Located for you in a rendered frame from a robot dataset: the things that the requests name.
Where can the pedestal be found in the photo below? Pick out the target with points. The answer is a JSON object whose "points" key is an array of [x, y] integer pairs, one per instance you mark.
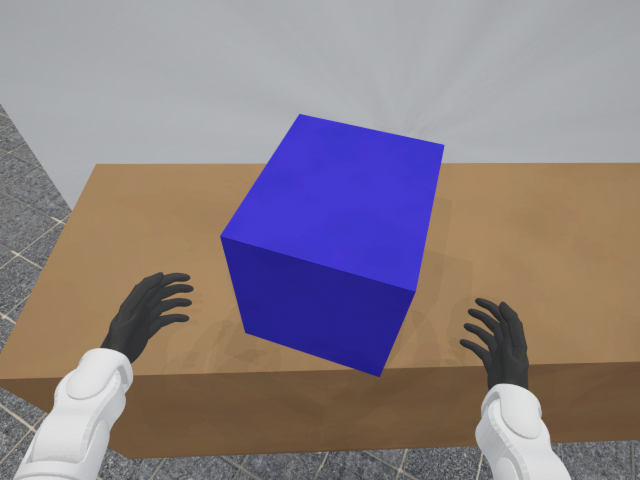
{"points": [[559, 243]]}

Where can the right robot forearm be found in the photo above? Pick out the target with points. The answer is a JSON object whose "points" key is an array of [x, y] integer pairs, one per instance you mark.
{"points": [[513, 437]]}

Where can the robot left hand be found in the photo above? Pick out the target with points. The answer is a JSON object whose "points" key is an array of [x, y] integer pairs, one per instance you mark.
{"points": [[139, 317]]}

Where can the left robot forearm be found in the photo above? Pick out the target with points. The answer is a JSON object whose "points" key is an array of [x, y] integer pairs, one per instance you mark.
{"points": [[71, 442]]}

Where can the robot right hand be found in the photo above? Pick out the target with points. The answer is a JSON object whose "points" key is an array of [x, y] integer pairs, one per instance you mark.
{"points": [[507, 361]]}

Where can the carton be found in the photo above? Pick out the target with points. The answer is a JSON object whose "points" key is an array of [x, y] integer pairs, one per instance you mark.
{"points": [[325, 250]]}

